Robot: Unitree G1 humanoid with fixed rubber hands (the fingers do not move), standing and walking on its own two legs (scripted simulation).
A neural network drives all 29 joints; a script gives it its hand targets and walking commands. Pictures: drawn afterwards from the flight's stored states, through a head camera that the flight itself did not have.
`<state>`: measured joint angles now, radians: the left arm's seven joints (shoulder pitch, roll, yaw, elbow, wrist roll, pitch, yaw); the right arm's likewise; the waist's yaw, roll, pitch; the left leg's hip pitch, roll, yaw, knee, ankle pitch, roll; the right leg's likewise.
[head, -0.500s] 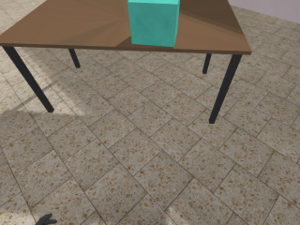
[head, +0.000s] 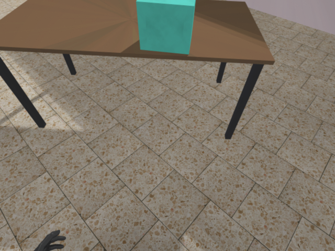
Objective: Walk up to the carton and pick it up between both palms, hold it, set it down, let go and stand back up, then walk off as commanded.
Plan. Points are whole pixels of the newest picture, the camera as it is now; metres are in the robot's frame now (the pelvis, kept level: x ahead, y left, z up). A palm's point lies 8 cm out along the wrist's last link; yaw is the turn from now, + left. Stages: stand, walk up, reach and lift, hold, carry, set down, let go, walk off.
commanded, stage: stand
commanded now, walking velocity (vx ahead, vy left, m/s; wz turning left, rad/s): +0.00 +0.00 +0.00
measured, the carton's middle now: (167, 22) +1.08 +0.03 +0.04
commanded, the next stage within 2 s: none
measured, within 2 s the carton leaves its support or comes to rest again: neither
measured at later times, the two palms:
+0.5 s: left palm out of the picture +0.07 +0.31 -0.09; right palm out of the picture +0.06 -0.31 -0.09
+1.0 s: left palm out of the picture +0.08 +0.30 -0.09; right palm out of the picture +0.05 -0.32 -0.10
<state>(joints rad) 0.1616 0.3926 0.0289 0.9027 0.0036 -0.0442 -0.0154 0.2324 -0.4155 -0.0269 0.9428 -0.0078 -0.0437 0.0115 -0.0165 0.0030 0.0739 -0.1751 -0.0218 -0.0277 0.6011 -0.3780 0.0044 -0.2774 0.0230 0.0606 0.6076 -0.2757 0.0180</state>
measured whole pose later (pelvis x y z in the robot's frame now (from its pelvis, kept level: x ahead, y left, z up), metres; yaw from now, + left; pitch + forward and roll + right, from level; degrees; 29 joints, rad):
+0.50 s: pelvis -0.02 +0.00 +0.02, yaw -1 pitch -3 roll +0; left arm 0.08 0.39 -0.01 1.14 0.01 -0.03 -0.01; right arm 0.09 -0.40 -0.02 1.10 -0.01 -0.02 0.02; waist 0.01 0.00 0.06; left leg -0.09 -0.02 0.00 0.35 -0.22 0.01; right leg -0.19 0.01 0.09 0.36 -0.11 0.01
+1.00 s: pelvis -0.01 -0.01 +0.02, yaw -1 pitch -2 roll +0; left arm 0.05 0.39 -0.02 1.15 0.00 -0.02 0.00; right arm 0.10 -0.41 0.00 1.12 -0.01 -0.01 0.00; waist 0.00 0.01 0.06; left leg -0.08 -0.01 -0.01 0.34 -0.22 0.00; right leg -0.19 0.02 0.08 0.35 -0.12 0.00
